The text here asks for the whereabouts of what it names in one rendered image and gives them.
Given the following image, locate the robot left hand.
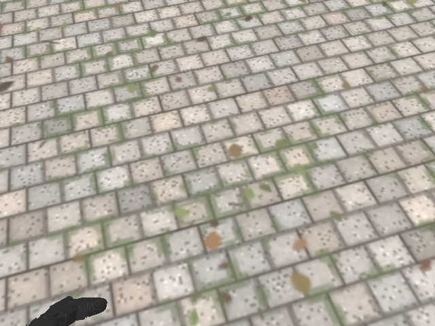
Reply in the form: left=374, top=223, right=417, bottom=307
left=26, top=296, right=107, bottom=326

